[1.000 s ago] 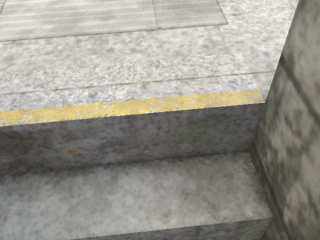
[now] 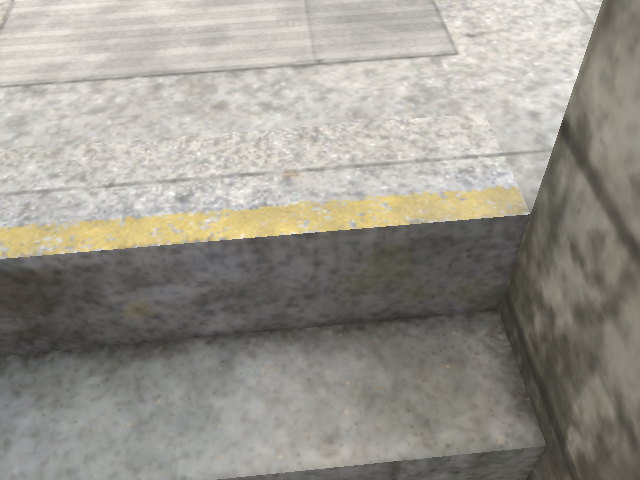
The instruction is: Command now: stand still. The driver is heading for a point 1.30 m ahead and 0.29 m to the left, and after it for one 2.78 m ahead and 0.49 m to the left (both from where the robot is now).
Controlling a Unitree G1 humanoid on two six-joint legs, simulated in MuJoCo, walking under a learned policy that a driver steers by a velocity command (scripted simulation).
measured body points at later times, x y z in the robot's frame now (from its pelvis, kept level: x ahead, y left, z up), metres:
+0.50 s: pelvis +0.02 +0.01 +0.00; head +0.02 +0.01 +0.45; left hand +0.00 +0.22 -0.16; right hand -0.04 -0.17 -0.17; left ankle -0.04 +0.14 -0.73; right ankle +0.03 -0.14 -0.73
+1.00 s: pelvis +0.03 +0.00 +0.00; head +0.04 -0.01 +0.45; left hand +0.02 +0.23 -0.15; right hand -0.01 -0.19 -0.16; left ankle -0.04 +0.14 -0.73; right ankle +0.03 -0.14 -0.73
